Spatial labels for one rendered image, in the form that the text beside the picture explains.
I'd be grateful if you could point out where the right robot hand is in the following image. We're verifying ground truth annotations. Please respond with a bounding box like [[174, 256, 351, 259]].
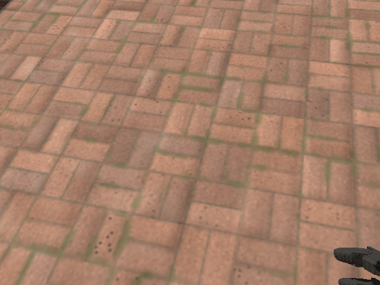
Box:
[[334, 246, 380, 285]]

